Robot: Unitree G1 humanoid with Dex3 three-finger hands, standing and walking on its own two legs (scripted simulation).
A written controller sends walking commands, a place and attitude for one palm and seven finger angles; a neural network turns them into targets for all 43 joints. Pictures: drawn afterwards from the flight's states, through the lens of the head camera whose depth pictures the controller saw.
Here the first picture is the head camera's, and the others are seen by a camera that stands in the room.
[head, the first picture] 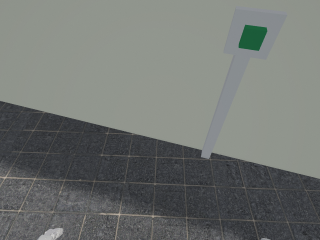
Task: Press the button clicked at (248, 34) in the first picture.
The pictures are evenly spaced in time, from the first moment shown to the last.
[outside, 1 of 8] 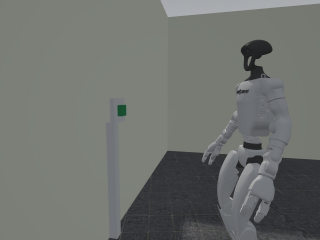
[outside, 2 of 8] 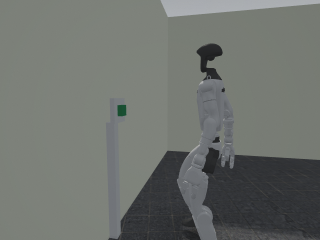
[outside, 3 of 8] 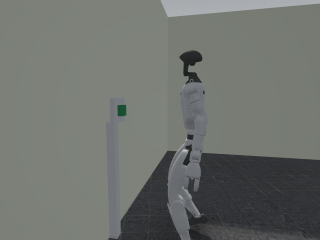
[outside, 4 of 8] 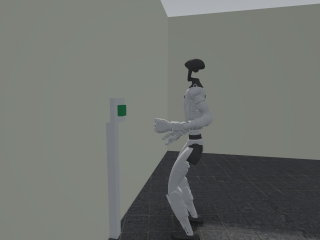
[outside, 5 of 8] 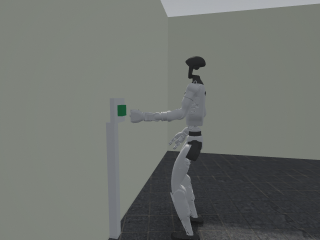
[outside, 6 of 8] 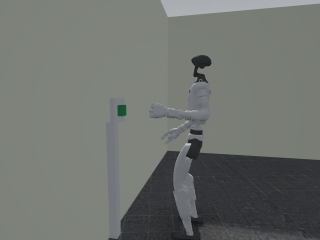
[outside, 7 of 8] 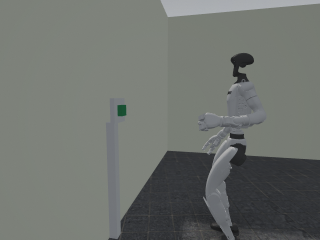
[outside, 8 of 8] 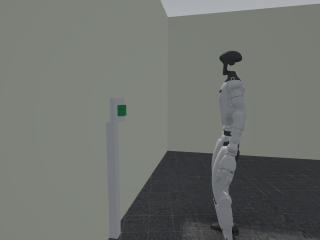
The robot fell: no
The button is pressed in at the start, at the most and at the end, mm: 0 13 0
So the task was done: yes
